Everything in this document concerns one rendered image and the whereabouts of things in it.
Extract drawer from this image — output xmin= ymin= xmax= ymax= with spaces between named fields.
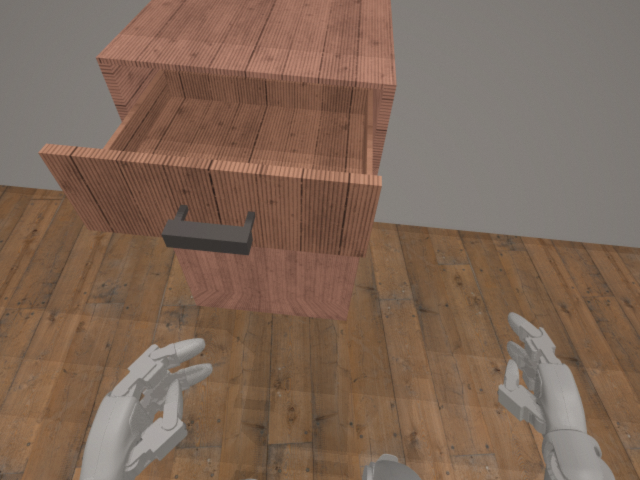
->
xmin=38 ymin=69 xmax=382 ymax=258

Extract handle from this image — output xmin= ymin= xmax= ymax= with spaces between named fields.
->
xmin=161 ymin=205 xmax=255 ymax=255

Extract robot right thigh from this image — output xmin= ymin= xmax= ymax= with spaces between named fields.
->
xmin=362 ymin=460 xmax=422 ymax=480

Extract right robot forearm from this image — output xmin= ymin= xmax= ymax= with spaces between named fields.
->
xmin=542 ymin=429 xmax=615 ymax=480

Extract right robot hand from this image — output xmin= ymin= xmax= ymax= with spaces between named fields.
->
xmin=498 ymin=312 xmax=587 ymax=438

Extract cabinet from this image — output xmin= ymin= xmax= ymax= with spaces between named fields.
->
xmin=96 ymin=0 xmax=397 ymax=321

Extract left robot hand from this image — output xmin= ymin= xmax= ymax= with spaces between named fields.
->
xmin=79 ymin=338 xmax=213 ymax=480

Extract right robot shin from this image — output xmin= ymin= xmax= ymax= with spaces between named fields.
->
xmin=376 ymin=454 xmax=398 ymax=462

